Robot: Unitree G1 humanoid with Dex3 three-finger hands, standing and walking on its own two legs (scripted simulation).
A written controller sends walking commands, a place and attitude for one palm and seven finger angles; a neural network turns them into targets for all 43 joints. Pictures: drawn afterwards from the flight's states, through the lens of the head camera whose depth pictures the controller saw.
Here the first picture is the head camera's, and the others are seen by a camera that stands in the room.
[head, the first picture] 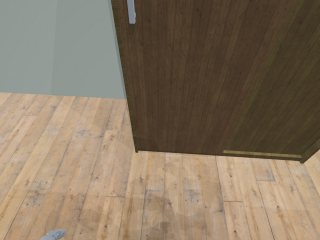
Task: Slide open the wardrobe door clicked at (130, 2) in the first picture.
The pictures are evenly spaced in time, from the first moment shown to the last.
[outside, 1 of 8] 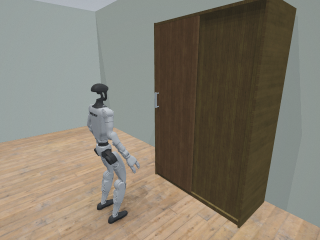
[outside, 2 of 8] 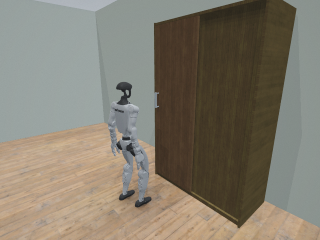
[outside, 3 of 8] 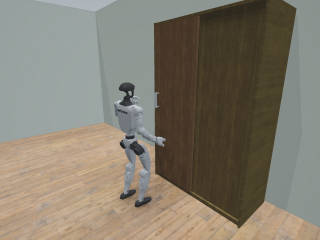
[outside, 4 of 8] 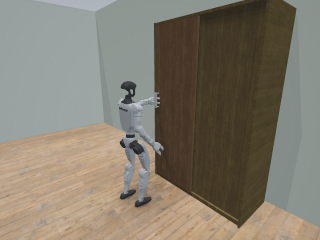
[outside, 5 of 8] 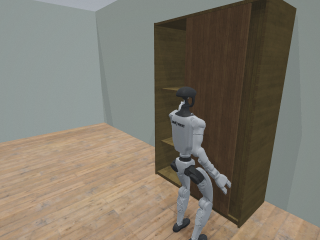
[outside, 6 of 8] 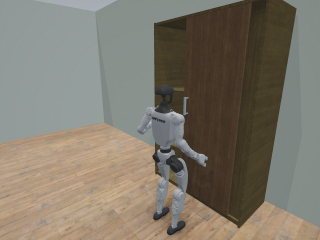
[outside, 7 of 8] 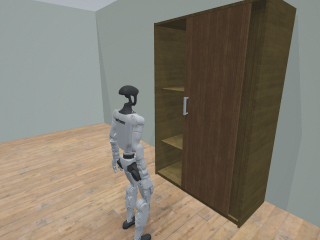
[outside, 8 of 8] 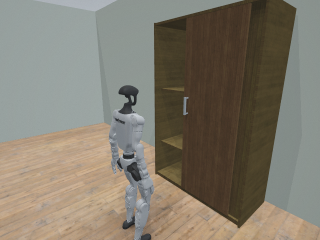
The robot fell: no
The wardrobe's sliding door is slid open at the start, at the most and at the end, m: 0.00 0.47 0.47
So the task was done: yes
